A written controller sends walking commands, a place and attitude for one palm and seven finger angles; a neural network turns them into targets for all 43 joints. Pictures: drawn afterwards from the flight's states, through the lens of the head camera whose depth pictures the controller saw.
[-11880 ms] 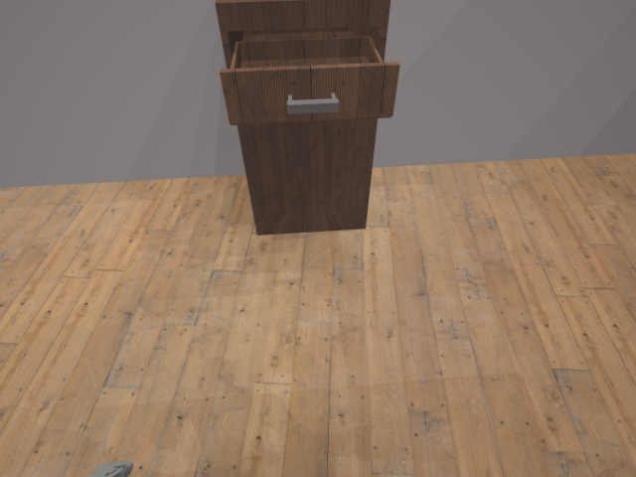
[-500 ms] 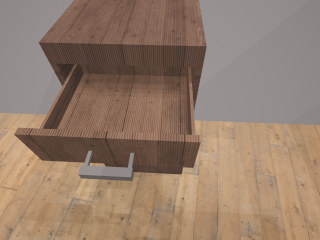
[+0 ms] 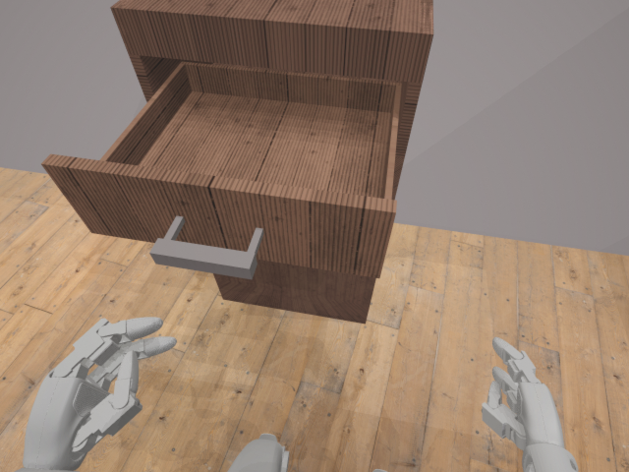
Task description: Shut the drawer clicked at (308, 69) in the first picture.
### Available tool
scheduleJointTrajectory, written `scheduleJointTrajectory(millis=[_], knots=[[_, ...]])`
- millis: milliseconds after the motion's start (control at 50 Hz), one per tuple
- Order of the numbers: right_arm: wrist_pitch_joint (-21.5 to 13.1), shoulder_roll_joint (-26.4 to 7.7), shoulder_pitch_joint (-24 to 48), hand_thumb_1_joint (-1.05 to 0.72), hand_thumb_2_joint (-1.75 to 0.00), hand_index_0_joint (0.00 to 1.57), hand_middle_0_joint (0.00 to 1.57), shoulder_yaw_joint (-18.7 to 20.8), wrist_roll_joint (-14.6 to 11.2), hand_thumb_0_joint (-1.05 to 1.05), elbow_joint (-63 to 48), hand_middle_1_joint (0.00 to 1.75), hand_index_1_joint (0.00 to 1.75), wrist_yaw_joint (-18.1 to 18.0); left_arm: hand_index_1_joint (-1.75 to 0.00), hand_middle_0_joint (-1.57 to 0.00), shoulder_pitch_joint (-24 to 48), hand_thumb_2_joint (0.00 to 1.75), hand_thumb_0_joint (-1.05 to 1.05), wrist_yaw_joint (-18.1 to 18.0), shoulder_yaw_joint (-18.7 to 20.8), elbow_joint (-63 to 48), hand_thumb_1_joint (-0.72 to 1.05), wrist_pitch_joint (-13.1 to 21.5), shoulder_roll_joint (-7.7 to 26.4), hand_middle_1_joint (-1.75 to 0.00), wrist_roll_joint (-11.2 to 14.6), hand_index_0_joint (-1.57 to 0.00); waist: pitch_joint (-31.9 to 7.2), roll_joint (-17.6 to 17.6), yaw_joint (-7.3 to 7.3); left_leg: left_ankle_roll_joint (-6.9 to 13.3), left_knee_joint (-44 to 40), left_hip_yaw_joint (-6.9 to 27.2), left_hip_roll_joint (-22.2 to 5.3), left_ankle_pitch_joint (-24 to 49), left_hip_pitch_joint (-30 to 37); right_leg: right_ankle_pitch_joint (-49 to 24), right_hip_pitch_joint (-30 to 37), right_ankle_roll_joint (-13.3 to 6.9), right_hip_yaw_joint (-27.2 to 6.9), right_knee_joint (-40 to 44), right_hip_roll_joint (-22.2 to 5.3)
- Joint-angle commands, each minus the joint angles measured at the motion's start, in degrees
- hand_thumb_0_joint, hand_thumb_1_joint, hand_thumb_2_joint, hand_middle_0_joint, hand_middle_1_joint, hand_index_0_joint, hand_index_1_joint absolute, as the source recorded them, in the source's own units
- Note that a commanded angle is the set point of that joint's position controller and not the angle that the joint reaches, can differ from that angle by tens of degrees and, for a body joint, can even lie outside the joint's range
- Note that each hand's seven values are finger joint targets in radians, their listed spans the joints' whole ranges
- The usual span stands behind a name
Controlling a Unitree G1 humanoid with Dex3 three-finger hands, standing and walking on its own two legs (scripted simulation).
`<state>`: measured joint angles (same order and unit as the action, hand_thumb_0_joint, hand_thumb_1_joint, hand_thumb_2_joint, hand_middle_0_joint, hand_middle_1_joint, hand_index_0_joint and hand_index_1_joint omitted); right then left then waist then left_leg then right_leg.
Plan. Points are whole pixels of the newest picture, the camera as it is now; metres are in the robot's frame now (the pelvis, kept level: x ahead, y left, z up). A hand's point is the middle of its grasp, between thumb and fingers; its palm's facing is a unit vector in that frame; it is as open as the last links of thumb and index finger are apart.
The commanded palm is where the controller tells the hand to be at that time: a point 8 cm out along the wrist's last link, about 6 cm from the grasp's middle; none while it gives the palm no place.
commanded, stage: raise the hand and make a fist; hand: left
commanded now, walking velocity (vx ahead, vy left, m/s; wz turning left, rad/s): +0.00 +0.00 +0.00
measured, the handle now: (210, 244) +0.37 +0.18 +0.08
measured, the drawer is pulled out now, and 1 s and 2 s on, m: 0.28 0.28 0.28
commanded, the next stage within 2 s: bring the fist close to the handle in 1.36 s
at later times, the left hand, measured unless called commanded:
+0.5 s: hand (147, 372) +0.19 +0.19 +0.11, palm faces -0.10 -0.99 -0.03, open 3.2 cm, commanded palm +0.16 +0.24 +0.13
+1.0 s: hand (135, 343) +0.19 +0.17 +0.18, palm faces -0.08 -1.00 -0.04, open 3.3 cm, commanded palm +0.15 +0.22 +0.18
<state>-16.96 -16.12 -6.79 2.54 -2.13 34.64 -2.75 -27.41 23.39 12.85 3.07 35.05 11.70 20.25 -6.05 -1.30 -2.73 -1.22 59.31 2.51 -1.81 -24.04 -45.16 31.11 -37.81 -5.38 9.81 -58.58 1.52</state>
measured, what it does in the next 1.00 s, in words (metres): shifts its weight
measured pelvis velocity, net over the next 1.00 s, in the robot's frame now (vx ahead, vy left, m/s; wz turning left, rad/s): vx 0.02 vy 0.06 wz -0.02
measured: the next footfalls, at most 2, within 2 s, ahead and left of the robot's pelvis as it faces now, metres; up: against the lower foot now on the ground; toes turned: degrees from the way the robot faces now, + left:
none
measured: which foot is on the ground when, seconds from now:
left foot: down 0.00-1.00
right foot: down 0.00-1.00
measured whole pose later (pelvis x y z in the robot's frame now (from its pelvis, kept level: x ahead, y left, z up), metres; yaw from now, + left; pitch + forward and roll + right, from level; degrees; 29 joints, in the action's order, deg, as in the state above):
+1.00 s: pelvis +0.02 +0.06 +0.04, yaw -1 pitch +1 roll -2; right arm -12.6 -12.5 -13.7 -4.7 -2.6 26.3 0.4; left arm -35.6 5.8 -4.0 -35.0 3.3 9.9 9.1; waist -4.5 -3.9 -2.2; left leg 3.1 46.4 -1.6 0.9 -21.2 -26.8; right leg 25.7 -19.9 -0.5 5.7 -44.2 -0.8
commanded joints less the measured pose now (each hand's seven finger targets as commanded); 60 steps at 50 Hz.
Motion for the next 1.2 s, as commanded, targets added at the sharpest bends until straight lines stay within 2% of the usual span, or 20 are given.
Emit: scheduleJointTrajectory(millis=[0,60,100,160,200,280,300,320,380,480,500,580,660,740,800,880,940,1040,1100,1180], knots=[[-2.8,-7.1,-0.9,-0.90,-0.90,0.20,0.20,0.6,-1.9,0.00,-8.2,0.30,0.30,-2.3,-0.91,-0.76,14.3,0.90,0.00,4.2,0.1,-9.8,0.90,-5.9,12.7,-0.91,-0.6,-0.76,-6.6,0.6,6.58,4.2,-4.4,-1.4,1.7,1.9,6.9,0.6,3.2,8.5,-22.5,23.0,-5.3],[-1.3,-5.4,0.1,-0.90,-0.90,0.20,0.20,-0.4,-1.8,0.00,-10.5,0.30,0.30,-2.7,-0.97,-0.82,12.0,0.90,0.00,2.2,3.3,-11.2,0.90,-14.2,15.1,-0.97,-1.2,-0.82,-7.6,-0.8,3.49,4.1,-8.1,-0.7,1.5,3.3,8.9,-0.6,7.9,8.3,-21.5,23.9,-6.2],[-0.2,-4.1,1.4,-0.90,-0.90,0.20,0.20,-0.8,-1.6,0.00,-11.1,0.30,0.30,-2.5,-1.01,-0.86,8.8,0.90,0.00,-1.5,8.7,-11.0,0.90,-17.5,17.2,-1.01,-0.8,-0.86,-7.6,2.0,1.27,3.5,-9.9,-0.2,1.2,3.9,9.1,-0.9,10.5,8.5,-20.6,24.0,-6.3],[0.4,-1.9,2.0,-0.90,-0.90,0.20,0.20,-0.9,-1.5,0.00,-11.6,0.30,0.30,-2.1,-1.08,-0.92,3.2,0.90,0.00,-6.9,8.1,-13.8,0.90,-18.5,10.5,-1.08,0.9,-0.92,-2.9,4.2,0.50,2.6,-12.9,-0.5,1.2,4.8,9.8,-5.3,10.7,8.2,-17.8,24.6,-6.1],[0.4,-2.1,2.1,-0.90,-0.90,0.20,0.20,-0.3,-1.5,0.00,-10.9,0.30,0.30,-1.7,-1.12,-0.96,-1.2,0.90,0.00,-9.0,9.3,-12.8,0.90,-18.0,10.7,-1.12,0.0,-0.96,-1.5,6.4,-0.04,2.5,-13.8,-0.8,1.1,5.6,10.3,-7.3,11.0,8.7,-17.1,24.8,-5.7],[-1.4,-3.1,-0.7,-0.90,-0.90,0.20,0.20,0.2,-1.3,0.00,-11.7,0.30,0.30,-0.6,-1.21,-1.04,-4.1,0.90,0.00,-7.8,1.0,-19.7,0.90,-15.7,7.1,-1.21,-3.3,-1.04,-2.3,2.5,1.92,3.2,-15.1,-1.7,1.4,9.2,14.9,-15.2,10.1,8.7,-14.6,23.4,-4.9],[-1.9,-3.3,-0.7,-0.90,-0.90,0.20,0.20,0.3,-1.2,0.00,-11.4,0.30,0.30,-0.5,-1.23,-1.06,-4.0,0.90,0.00,-7.5,-1.0,-20.5,0.90,-15.4,6.2,-1.23,-3.8,-1.06,-1.3,4.9,2.73,3.4,-15.2,-1.3,1.3,9.6,15.2,-15.8,9.5,8.6,-13.8,23.3,-4.4],[-2.6,-3.8,-1.9,-0.90,-0.90,0.20,0.20,0.4,-1.2,0.00,-11.5,0.30,0.30,-0.4,-1.25,-1.08,-3.3,0.90,0.00,-6.8,-3.2,-22.7,0.90,-14.7,5.2,-1.25,-3.9,-1.08,-2.2,3.6,3.29,3.6,-15.3,-1.4,1.4,10.1,16.5,-16.4,9.1,8.3,-13.4,23.2,-4.0],[-5.2,-4.2,-3.7,-0.90,-0.90,0.20,0.20,0.5,-1.0,0.00,-11.4,0.30,0.30,-0.4,-1.32,-1.14,-2.4,0.90,0.00,-6.9,-4.3,-29.7,0.90,-12.4,5.8,-1.32,-3.7,-1.14,-6.4,1.4,3.56,3.9,-16.2,-1.0,1.4,12.5,20.8,-17.5,9.5,6.2,-10.0,21.3,-2.4],[-6.1,-3.7,-3.5,-0.90,-0.90,0.20,0.20,0.0,-0.6,0.00,-10.7,0.30,0.30,0.3,-1.43,-1.24,-4.7,0.90,0.00,-12.4,-4.5,-35.2,0.90,-11.1,5.5,-1.43,-5.9,-1.24,-6.7,-2.5,2.62,3.7,-18.6,0.0,0.8,13.8,24.0,-16.5,8.3,4.5,-5.4,18.4,-1.0],[-5.8,-3.7,-3.0,-0.90,-0.90,0.20,0.20,0.1,-0.5,0.00,-10.9,0.30,0.30,0.6,-1.45,-1.26,-5.5,0.90,0.00,-13.6,-4.5,-36.1,0.90,-11.8,5.8,-1.45,-6.8,-1.26,-7.3,-2.7,2.13,3.7,-18.7,0.0,0.8,14.4,24.5,-16.9,9.0,4.4,-5.3,18.2,-1.1],[-4.1,-3.2,-2.2,-0.90,-0.90,0.20,0.20,-0.6,-0.8,0.00,-13.6,0.30,0.30,1.9,-1.53,-1.34,-10.7,0.90,0.00,-14.2,-11.6,-38.3,0.90,-17.1,0.1,-1.53,-8.3,-1.34,-6.3,-3.3,1.85,3.2,-19.8,1.0,-0.2,18.6,25.8,-18.8,9.9,4.5,-3.9,17.5,-1.2],[-1.4,-3.2,-1.1,-0.90,-0.90,0.20,0.20,-1.4,-0.9,0.00,-15.7,0.30,0.30,2.3,-1.60,-1.40,-11.0,0.90,0.00,-13.6,-14.9,-41.5,0.90,-23.6,-0.3,-1.60,-9.6,-1.40,-2.4,0.9,2.10,3.3,-21.4,1.4,-0.5,16.7,24.6,-18.7,10.7,4.8,-3.5,18.5,-1.0],[1.0,-2.4,-0.4,-0.90,-0.90,0.20,0.20,-2.1,-1.0,0.00,-17.0,0.30,0.30,2.3,-1.60,-1.40,-11.4,0.90,0.00,-15.5,-13.1,-46.8,0.90,-26.4,1.9,-1.60,-10.9,-1.40,-1.6,1.1,1.52,3.1,-22.5,1.8,-0.9,17.1,25.8,-18.1,11.6,4.6,-3.2,18.7,-0.7],[2.0,-2.2,-0.1,-0.90,-0.90,0.20,0.20,-2.9,-0.9,0.00,-17.7,0.30,0.30,2.2,-1.60,-1.40,-8.2,0.90,0.00,-17.3,-12.8,-50.2,0.90,-26.8,2.1,-1.60,-10.7,-1.40,-0.4,-1.3,1.43,2.8,-23.4,2.5,-0.9,13.9,26.2,-15.4,11.2,4.3,-3.2,19.1,-0.4],[1.8,-2.6,-1.0,-0.90,-0.90,0.20,0.20,-3.7,-1.0,0.00,-18.1,0.30,0.30,2.2,-1.60,-1.40,-4.1,0.90,0.00,-17.7,-15.8,-51.5,0.90,-26.6,0.0,-1.60,-10.6,-1.40,0.1,-1.8,2.87,2.7,-24.2,3.3,-1.1,8.1,26.8,-11.6,10.0,4.4,-3.5,20.2,-0.4],[0.6,-2.7,-0.9,-0.90,-0.90,0.20,0.20,-3.9,-1.3,0.00,-18.4,0.30,0.30,2.3,-1.60,-1.40,-4.4,0.90,0.00,-17.0,-17.5,-53.1,0.90,-27.7,-0.4,-1.60,-10.5,-1.40,-1.3,-2.5,2.44,2.7,-24.9,3.7,-0.9,7.1,27.4,-11.2,11.5,4.2,-3.8,20.6,-0.7],[2.4,-2.8,0.3,-0.90,-0.90,0.20,0.20,-3.4,-1.6,0.00,-18.0,0.30,0.30,1.9,-1.60,-1.40,-9.3,0.90,0.00,-16.3,-13.9,-46.6,0.90,-31.9,1.9,-1.60,-10.8,-1.40,1.0,2.5,1.41,3.0,-25.2,1.5,0.0,7.5,24.8,-12.6,13.6,4.4,-4.1,22.7,-0.9],[3.0,-2.6,1.6,-0.90,-0.90,0.20,0.20,-3.4,-1.7,0.00,-18.1,0.30,0.30,1.5,-1.60,-1.40,-9.1,0.90,0.00,-17.2,-10.2,-47.4,0.90,-32.3,4.0,-1.60,-10.1,-1.40,2.0,1.5,0.59,3.1,-25.6,0.8,0.3,6.6,24.4,-11.5,14.1,4.3,-4.3,23.6,-0.9],[1.5,-2.2,0.2,-0.90,-0.90,0.20,0.20,-3.5,-1.5,0.00,-17.7,0.30,0.30,1.1,-1.60,-1.40,-7.2,0.90,0.00,-18.6,-9.1,-50.2,0.90,-28.7,3.5,-1.60,-8.4,-1.40,0.7,-0.7,1.03,3.2,-24.5,0.0,0.6,7.0,26.1,-10.6,13.6,4.3,-5.1,24.7,-1.0]])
